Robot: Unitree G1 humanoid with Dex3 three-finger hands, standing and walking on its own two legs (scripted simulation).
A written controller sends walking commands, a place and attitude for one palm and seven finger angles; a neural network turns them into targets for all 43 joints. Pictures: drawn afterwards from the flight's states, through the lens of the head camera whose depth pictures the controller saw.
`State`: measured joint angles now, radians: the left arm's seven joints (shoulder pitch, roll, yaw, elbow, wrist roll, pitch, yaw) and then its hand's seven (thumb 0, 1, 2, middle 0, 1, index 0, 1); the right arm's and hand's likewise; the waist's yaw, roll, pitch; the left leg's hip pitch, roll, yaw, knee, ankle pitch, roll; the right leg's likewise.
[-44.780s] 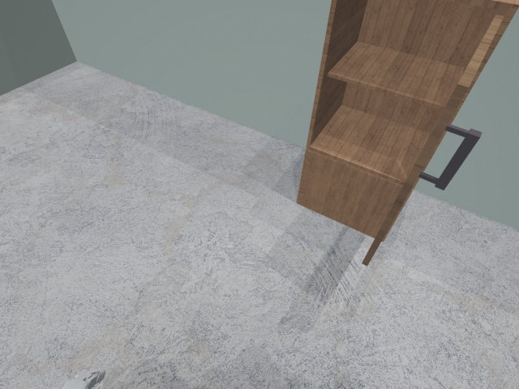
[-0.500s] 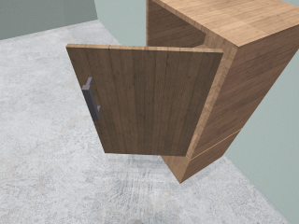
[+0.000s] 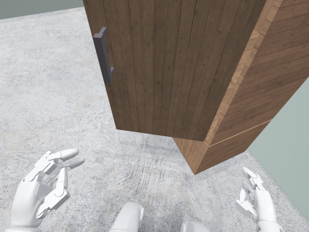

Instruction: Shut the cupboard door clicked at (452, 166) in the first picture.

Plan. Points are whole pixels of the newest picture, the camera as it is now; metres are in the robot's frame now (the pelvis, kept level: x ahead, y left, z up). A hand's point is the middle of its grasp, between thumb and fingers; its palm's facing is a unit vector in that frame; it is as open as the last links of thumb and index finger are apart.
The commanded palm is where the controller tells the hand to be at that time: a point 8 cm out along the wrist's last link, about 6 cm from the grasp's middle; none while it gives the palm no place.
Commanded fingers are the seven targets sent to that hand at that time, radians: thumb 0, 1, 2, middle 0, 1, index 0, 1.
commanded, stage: raise the hand and make a fist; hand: left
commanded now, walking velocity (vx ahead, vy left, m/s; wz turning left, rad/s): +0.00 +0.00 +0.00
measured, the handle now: (106, 56) +0.53 +0.22 +0.15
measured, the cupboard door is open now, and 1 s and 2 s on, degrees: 57 57 57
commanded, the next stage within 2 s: bring the fist close to the handle in 1.38 s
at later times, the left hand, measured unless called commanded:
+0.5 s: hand (75, 162) +0.23 +0.21 +0.10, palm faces -0.09 -1.00 -0.02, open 3.5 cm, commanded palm +0.21 +0.27 +0.12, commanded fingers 0.00 0.90 0.90 -1.15 -1.34 -1.15 -1.34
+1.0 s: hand (65, 135) +0.25 +0.22 +0.17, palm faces +0.00 -1.00 -0.07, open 3.2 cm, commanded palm +0.23 +0.26 +0.16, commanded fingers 0.00 0.90 0.90 -1.30 -1.50 -1.30 -1.50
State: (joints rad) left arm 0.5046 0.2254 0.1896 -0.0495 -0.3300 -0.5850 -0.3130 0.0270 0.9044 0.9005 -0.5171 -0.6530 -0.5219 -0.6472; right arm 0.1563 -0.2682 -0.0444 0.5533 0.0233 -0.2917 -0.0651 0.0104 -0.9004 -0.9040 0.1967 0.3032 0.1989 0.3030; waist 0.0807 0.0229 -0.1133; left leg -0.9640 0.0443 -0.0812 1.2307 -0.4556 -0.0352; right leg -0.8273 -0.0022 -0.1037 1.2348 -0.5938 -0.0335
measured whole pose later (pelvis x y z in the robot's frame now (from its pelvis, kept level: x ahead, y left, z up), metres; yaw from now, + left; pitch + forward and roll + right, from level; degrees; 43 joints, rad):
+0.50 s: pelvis +0.02 +0.04 +0.03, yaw -1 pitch +11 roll -3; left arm 0.44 0.24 0.11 -0.15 -0.28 -0.31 -0.28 0.02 0.91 0.90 -0.97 -1.15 -0.98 -1.15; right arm 0.27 -0.25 -0.01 0.54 0.04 -0.23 -0.06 0.01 -0.90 -0.90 0.20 0.30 0.20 0.30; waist 0.02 0.04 -0.09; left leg -0.85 0.03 -0.02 1.10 -0.43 0.02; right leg -0.71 -0.02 -0.05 1.06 -0.53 0.03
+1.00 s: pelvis +0.03 +0.02 +0.06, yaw +0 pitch +5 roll -2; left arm 0.33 0.28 0.18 -0.16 -0.30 -0.22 -0.23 0.02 0.90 0.90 -1.29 -1.49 -1.29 -1.49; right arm 0.28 -0.24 0.05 0.52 0.05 -0.21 -0.06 0.01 -0.90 -0.90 0.20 0.30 0.20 0.30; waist 0.02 0.05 -0.07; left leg -0.64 0.03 -0.03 0.92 -0.37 -0.01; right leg -0.50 -0.01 -0.06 0.88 -0.47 0.01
